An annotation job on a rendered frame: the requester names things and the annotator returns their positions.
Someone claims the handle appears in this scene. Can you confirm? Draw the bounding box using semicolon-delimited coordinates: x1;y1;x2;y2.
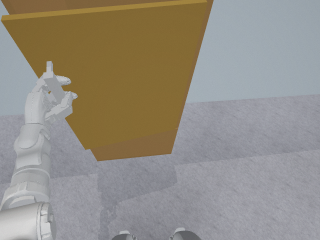
43;61;73;111

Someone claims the left robot upper arm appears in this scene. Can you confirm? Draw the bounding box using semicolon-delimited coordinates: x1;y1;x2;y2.
0;201;57;240

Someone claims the robot right shin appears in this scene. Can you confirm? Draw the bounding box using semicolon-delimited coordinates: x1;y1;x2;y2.
174;227;185;234

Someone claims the robot left hand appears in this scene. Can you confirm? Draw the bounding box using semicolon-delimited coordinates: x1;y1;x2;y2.
24;74;78;130

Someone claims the right robot thigh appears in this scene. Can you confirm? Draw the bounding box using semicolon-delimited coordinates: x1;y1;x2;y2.
169;230;202;240

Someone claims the cupboard door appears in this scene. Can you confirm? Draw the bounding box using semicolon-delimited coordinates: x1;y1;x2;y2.
1;0;208;150

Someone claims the left robot forearm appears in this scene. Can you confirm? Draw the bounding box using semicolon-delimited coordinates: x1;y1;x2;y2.
0;123;52;211

